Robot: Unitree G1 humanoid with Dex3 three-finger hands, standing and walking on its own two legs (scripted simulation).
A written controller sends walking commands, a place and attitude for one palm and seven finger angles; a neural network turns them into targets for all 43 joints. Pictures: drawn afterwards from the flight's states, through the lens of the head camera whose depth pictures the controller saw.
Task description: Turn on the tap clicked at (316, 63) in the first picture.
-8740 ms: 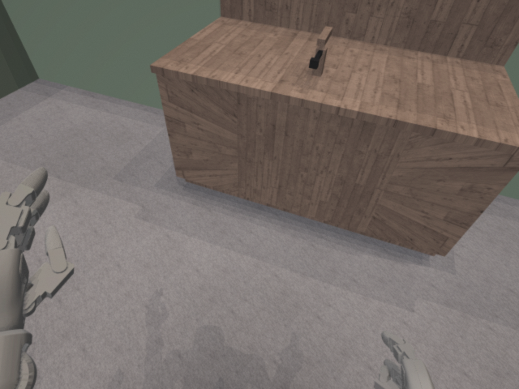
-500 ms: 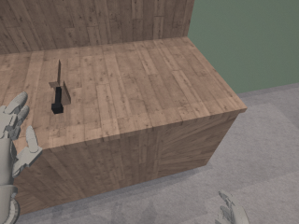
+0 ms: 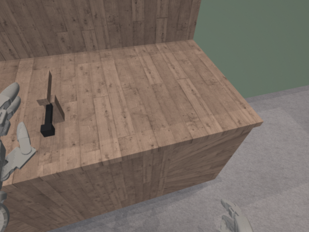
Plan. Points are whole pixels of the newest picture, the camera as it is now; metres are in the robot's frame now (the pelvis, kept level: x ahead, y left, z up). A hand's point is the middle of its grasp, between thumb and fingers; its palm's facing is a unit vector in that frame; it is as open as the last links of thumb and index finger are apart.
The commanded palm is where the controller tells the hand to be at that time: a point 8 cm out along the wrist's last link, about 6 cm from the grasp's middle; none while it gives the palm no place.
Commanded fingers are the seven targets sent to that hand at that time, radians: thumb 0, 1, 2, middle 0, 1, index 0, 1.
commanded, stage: come to a stop and stand still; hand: left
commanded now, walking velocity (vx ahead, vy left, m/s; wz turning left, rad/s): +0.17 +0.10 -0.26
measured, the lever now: (47, 130) +0.38 +0.32 +0.02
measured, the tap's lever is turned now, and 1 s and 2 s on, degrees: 0 0 0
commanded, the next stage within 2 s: none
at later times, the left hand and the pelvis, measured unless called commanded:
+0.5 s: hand (24, 111) +0.30 +0.28 +0.19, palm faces +0.40 -0.84 -0.36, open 7.4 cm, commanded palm +0.24 +0.31 +0.18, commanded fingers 0.00 0.90 0.90 -0.20 -0.30 -0.20 -0.30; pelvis +0.07 +0.03 +0.00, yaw -2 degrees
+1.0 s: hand (39, 122) +0.30 +0.26 +0.16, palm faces +0.18 -0.87 -0.45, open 7.4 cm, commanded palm +0.24 +0.32 +0.18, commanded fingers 0.00 0.90 0.90 -0.20 -0.30 -0.20 -0.30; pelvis +0.06 +0.05 +0.00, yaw -5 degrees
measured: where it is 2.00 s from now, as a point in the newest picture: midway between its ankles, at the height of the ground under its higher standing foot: outside the picture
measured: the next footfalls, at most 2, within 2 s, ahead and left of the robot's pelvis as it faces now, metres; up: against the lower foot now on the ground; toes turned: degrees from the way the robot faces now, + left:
right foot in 0.06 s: +0.11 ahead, -0.09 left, +0.00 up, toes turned -2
left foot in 0.28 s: +0.17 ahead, +0.17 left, +0.00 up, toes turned +1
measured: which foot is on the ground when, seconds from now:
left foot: down 0.00-0.04, up 0.06-0.26, down 0.28-1.00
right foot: up 0.00-0.04, down 0.06-1.00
